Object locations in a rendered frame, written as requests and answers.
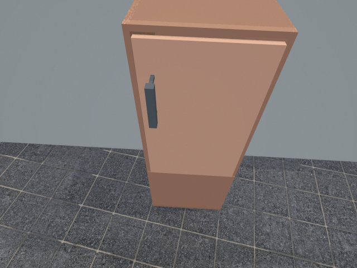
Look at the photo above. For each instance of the cupboard door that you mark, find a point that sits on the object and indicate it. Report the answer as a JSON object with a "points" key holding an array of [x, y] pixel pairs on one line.
{"points": [[208, 95]]}

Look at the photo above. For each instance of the handle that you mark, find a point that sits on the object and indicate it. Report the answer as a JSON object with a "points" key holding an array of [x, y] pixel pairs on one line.
{"points": [[150, 95]]}

